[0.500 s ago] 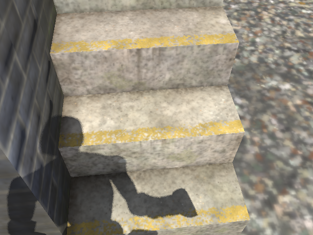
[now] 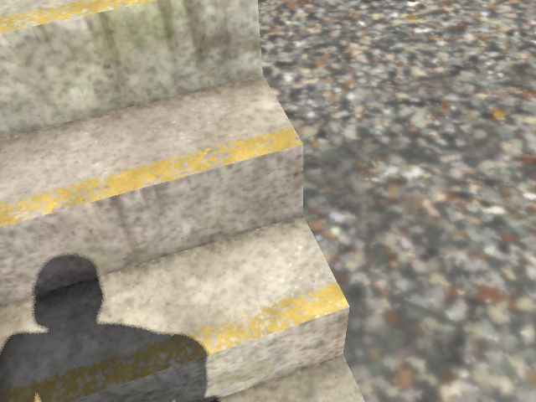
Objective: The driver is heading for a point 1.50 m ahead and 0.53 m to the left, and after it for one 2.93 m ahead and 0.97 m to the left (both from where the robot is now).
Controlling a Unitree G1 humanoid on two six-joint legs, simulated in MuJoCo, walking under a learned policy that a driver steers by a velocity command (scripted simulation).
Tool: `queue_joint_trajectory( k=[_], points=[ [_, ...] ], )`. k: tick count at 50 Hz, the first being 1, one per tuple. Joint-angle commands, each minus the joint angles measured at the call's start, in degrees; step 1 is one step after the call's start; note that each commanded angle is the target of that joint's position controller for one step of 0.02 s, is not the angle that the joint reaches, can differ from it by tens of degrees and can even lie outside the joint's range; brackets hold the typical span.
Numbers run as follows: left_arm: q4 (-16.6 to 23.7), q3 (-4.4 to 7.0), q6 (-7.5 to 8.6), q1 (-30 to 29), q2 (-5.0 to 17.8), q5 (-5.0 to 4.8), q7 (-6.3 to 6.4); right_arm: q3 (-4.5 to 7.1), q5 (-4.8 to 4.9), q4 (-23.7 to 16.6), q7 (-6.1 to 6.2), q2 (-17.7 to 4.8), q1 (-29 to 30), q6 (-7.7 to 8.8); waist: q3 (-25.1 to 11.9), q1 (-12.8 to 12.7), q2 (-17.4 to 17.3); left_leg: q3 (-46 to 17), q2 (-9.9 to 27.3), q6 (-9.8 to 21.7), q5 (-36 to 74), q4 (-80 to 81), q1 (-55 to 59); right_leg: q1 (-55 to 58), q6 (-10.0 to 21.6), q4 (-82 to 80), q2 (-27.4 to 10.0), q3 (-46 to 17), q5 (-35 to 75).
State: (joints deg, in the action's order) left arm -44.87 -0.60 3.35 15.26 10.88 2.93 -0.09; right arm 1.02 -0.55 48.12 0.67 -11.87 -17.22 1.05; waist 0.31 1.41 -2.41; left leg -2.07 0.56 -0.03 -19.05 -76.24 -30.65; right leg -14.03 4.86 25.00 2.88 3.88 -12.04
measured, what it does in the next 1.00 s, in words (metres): steps on the spot, turning left: left foot, then right foot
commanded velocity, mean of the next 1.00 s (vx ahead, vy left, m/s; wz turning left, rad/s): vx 0.09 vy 0.00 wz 0.48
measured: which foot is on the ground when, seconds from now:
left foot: up 0.00-0.20, down 0.22-0.72, up 0.74-1.00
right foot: down 0.00-0.24, up 0.26-0.70, down 0.72-1.00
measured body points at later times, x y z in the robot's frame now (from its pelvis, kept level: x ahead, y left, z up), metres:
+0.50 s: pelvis +0.01 +0.00 +0.00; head +0.04 +0.03 +0.45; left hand +0.10 +0.27 -0.12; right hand +0.15 -0.24 -0.11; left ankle +0.01 +0.07 -0.74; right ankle +0.01 -0.14 -0.65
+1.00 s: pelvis -0.05 -0.07 +0.00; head -0.01 -0.06 +0.45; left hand -0.04 +0.24 -0.09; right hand +0.21 -0.22 -0.11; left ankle -0.16 +0.03 -0.67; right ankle +0.00 -0.13 -0.74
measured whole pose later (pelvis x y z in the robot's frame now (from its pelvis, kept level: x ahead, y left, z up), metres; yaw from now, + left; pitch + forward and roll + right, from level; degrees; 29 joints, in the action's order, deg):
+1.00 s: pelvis -0.05 -0.07 +0.00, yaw +33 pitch +2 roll +1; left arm -36.8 1.3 -0.7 8.1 12.4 3.1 2.9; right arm 4.2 -2.0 34.6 0.9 -15.6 -12.5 -4.6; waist 2.2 0.6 -1.8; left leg -3.8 -1.6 -4.8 -27.6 -58.9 -26.0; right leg -15.3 3.6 26.8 0.0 4.9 -13.2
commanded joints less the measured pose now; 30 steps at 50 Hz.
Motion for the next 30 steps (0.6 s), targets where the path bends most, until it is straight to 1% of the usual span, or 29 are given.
queue_joint_trajectory(
  k=[1, 2, 3, 4, 5, 6, 7, 8, 9, 10, 11, 12, 13, 14, 15, 16, 17, 18, 19, 20, 21, 22, 23, 24, 25, 26, 27, 28, 30],
  points=[
    [2.74, 0.58, 2.29, -2.07, 6.05, -0.01, 1.04, 1.06, 0.25, -0.90, 0.19, -3.32, -6.07, -1.57, -3.14, 2.43, 5.37, 0.46, -0.45, -1.38, 1.60, 5.66, 7.05, 0.66, 2.27, -7.36, -15.27, -2.57, 54.36],
    [3.03, 0.34, 1.95, -4.58, 5.85, 0.03, 1.27, 0.70, 0.09, -0.33, 0.32, -1.84, -7.36, -1.71, -4.26, 2.86, 7.42, 2.87, -0.68, -1.13, 3.97, 11.40, 11.92, 0.66, 0.17, -7.17, -12.70, 2.67, 53.58],
    [3.44, 0.33, 1.57, -6.22, 6.08, -0.32, 1.53, 0.27, 0.36, -0.42, 0.67, -1.11, -6.76, -1.90, -3.84, 2.74, 11.53, 4.59, -1.50, -0.79, 4.97, 17.34, 16.15, -1.13, -0.42, -7.37, -10.96, 5.39, 52.27],
    [3.21, 0.50, 1.17, -5.45, 6.58, -0.73, 1.99, 0.34, 0.30, -1.45, 1.10, -1.79, -3.87, -1.98, -2.66, 1.00, 13.04, 5.56, -2.40, -0.63, 5.14, 21.88, 16.09, 0.43, 0.24, -7.00, -10.82, 5.41, 52.58],
    [2.21, 0.91, 0.73, -3.58, 7.54, -0.99, 2.32, 0.49, 0.01, -2.66, 1.46, -2.56, -1.24, -1.89, -3.01, -0.14, 12.74, 5.94, -2.65, -0.60, 3.75, 24.61, 15.20, 3.82, 1.50, -5.35, -11.94, 4.41, 55.40],
    [1.72, 1.28, -0.13, -2.10, 8.30, -0.92, 2.76, 0.47, 0.39, -3.52, 1.99, -2.51, -1.06, -1.82, -4.24, -0.99, 11.62, 6.31, -3.20, -0.15, 1.75, 26.27, 14.02, 7.77, 2.65, -2.71, -14.16, 2.77, 61.32],
    [1.06, 1.69, -0.56, -0.95, 8.68, -1.13, 3.10, 0.27, 1.06, -3.75, 2.63, -1.75, -1.95, -1.47, -4.91, -1.43, 11.13, 6.11, -2.92, 0.10, 1.76, 29.68, 13.42, 10.51, 3.91, -0.88, -15.48, 1.83, 62.67],
    [1.13, 1.76, -0.97, -1.79, 8.19, -1.21, 3.30, 0.15, 1.29, -3.27, 3.09, -1.03, -4.04, -0.85, -6.68, -0.66, 11.17, 4.94, -1.94, 1.35, 3.42, 32.33, 14.75, 11.98, 4.91, 0.77, -17.11, 0.26, 63.96],
    [1.11, 1.83, -1.28, -2.46, 7.49, -2.07, 3.47, 0.39, 1.44, -2.79, 3.24, -1.44, -5.30, -0.45, -6.79, -0.41, 10.31, 4.93, -1.87, 2.12, 5.43, 37.32, 15.20, 13.01, 4.93, 2.92, -17.67, 0.03, 61.62],
    [0.72, 2.21, -1.80, -2.56, 8.14, -2.80, 3.58, 0.60, 1.10, -2.69, 3.23, -1.53, -5.68, -0.26, -4.72, -0.43, 8.88, 6.60, -3.18, 2.44, 6.79, 44.49, 15.50, 12.68, 3.89, 6.69, -16.30, 1.94, 55.51],
    [0.74, 2.48, -2.33, -2.75, 8.36, -3.58, 3.66, 0.68, -0.12, -2.38, 3.08, -0.99, -7.07, 0.13, -3.18, 0.94, 6.96, 5.12, -3.41, 3.97, 11.54, 50.81, 17.72, 9.96, 2.57, 13.07, -15.12, 2.12, 49.36],
    [2.04, 2.62, -2.38, -2.67, 7.72, -3.38, 3.46, 1.61, -0.81, -2.18, 3.12, -3.45, -9.78, 0.60, -2.68, 1.08, -1.23, -3.97, 1.95, 6.31, 32.19, 51.24, 24.52, -0.45, -0.89, 23.63, -11.75, 2.81, 27.39],
    [3.94, 2.27, -3.30, -1.74, 4.92, -3.05, 3.00, 3.27, -1.04, -3.25, 2.97, -8.77, -11.29, 0.27, -3.52, 0.84, -15.91, -22.14, 15.71, 14.10, 68.15, 51.32, 31.84, -16.14, -6.20, 39.76, -1.43, 5.02, -14.31],
    [2.83, 1.68, -4.56, -1.66, 3.77, -1.71, 2.53, 2.83, -0.08, -5.10, 2.19, -8.05, -8.08, 0.05, -4.78, -0.06, -9.27, -24.57, 19.63, 21.74, 64.32, 54.19, 22.76, -14.36, -8.46, 49.84, -0.67, -4.59, -18.31],
    [2.98, 2.02, -4.97, -2.47, 4.44, -1.41, 2.08, 3.31, -0.27, -6.81, 2.02, -8.22, -2.45, -0.58, -1.79, -1.28, -5.44, -20.96, 16.85, 23.16, 52.40, 55.84, 16.41, -14.41, -9.98, 53.93, -1.47, -6.01, -15.53],
    [3.59, 2.57, -4.92, -3.76, 5.33, -1.17, 1.83, 3.48, -0.80, -8.07, 2.02, -8.49, 2.15, -1.37, 0.83, -2.82, -2.74, -16.81, 13.46, 21.39, 46.86, 55.71, 13.11, -15.44, -10.46, 54.58, -1.71, -5.94, -14.25],
    [5.00, 2.88, -4.93, -6.40, 6.32, -0.17, 1.60, 3.28, -1.13, -8.58, 2.16, -7.88, 2.36, -1.92, 1.04, -2.76, 0.45, -16.46, 11.68, 19.47, 45.97, 54.38, 15.33, -18.04, -10.70, 51.77, -1.51, -5.84, -13.37],
    [5.84, 3.03, -5.32, -7.11, 6.51, 0.07, 1.59, 3.26, -1.42, -8.82, 2.33, -7.35, 2.39, -2.11, 0.10, -2.75, 0.67, -14.67, 9.89, 17.75, 49.34, 53.24, 17.27, -18.18, -10.77, 50.37, -0.79, -4.51, -12.36],
    [6.46, 3.16, -5.31, -6.48, 6.48, 0.14, 1.58, 3.91, -1.33, -8.24, 2.17, -8.34, 0.14, -2.14, -0.92, -2.15, 0.12, -14.87, 9.51, 16.71, 51.22, 52.34, 20.59, -19.65, -10.72, 49.56, -0.01, -3.80, -12.41],
    [6.46, 3.40, -5.37, -4.41, 6.27, -0.14, 1.35, 4.27, -1.30, -7.69, 2.30, -8.87, -2.78, -1.84, -1.98, -1.68, -0.78, -15.56, 9.39, 16.13, 52.89, 52.37, 22.92, -20.27, -10.76, 49.71, 0.61, -3.93, -12.84],
    [6.93, 3.59, -5.31, -3.98, 5.78, -0.59, 1.42, 4.53, -1.11, -7.01, 2.52, -8.97, -4.28, -1.57, -2.89, -1.23, -1.85, -15.84, 9.11, 15.61, 52.67, 52.41, 25.16, -20.91, -10.31, 47.51, 0.63, -4.09, -12.76],
    [8.36, 3.54, -5.18, -4.81, 5.50, -1.13, 1.48, 4.86, -1.36, -7.12, 2.75, -8.95, -3.87, -1.74, -2.89, -1.19, -2.31, -16.36, 8.77, 14.27, 51.56, 51.94, 26.63, -21.92, -9.78, 45.54, 0.44, -3.81, -13.01],
    [9.32, 3.44, -5.19, -5.81, 4.86, -1.22, 1.37, 5.05, -1.33, -7.46, 2.81, -8.88, -3.73, -1.88, -3.57, -0.79, -2.98, -16.60, 8.18, 13.52, 49.86, 52.05, 27.46, -21.99, -9.40, 43.28, 0.51, -3.63, -13.03],
    [11.30, 3.92, -5.29, -12.86, 4.81, -5.13, 3.00, 4.78, 0.36, -13.51, 3.75, -7.57, 4.06, -2.21, -8.98, -1.28, -4.59, -21.35, 8.65, 12.63, 40.11, 53.16, 29.35, -19.59, -11.52, 39.25, 1.80, -6.26, -14.54],
    [11.50, 4.03, -5.54, -13.57, 5.67, -5.31, 3.56, 4.77, -0.11, -15.03, 3.98, -8.68, 6.02, -2.51, -9.33, -1.14, -3.86, -22.27, 8.97, 11.68, 33.59, 53.82, 28.91, -18.47, -11.86, 35.92, 1.81, -7.00, -12.88],
    [11.13, 3.87, -5.63, -13.46, 5.42, -4.72, 3.63, 4.66, -0.68, -16.07, 4.45, -8.90, 6.74, -2.94, -8.57, -1.27, -3.64, -23.11, 9.02, 11.26, 29.61, 54.47, 27.44, -16.52, -12.14, 32.06, 2.18, -6.97, -12.06],
    [9.76, 3.85, -5.94, -10.15, 4.83, -4.54, 3.59, 4.93, -0.62, -17.02, 4.61, -9.47, 7.79, -3.61, -7.83, -1.85, -5.36, -22.14, 7.95, 10.55, 28.27, 55.23, 23.12, -11.11, -12.32, 29.08, 3.22, -5.94, -10.77],
    [8.41, 4.12, -6.42, -7.77, 4.91, -4.80, 3.72, 4.93, -0.47, -17.54, 4.46, -9.34, 8.53, -4.13, -6.22, -2.15, -7.79, -21.74, 7.08, 10.03, 28.18, 55.60, 18.88, -6.78, -12.54, 26.58, 3.95, -4.81, -10.41],
    [8.32, 4.68, -6.59, -7.70, 6.02, -5.01, 3.42, 4.85, -0.04, -18.08, 4.23, -8.86, 7.27, -4.35, -4.33, -1.11, -8.97, -24.56, 6.79, 9.40, 25.51, 56.70, 17.63, -4.34, -12.34, 20.24, 3.98, -5.24, -9.90]
  ],
)
Velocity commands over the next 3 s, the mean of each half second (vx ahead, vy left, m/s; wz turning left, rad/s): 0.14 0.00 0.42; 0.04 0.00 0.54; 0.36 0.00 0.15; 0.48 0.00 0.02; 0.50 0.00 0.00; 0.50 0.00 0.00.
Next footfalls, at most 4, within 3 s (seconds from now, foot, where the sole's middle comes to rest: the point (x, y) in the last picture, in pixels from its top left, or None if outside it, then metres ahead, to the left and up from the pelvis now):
0.22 left None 0.05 0.08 -0.78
0.72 right None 0.04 -0.12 -0.78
1.10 left None -0.12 0.03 -0.78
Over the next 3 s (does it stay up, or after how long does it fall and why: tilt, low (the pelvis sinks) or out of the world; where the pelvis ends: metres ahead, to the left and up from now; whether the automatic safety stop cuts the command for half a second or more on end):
stays up -0.05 -0.05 0.01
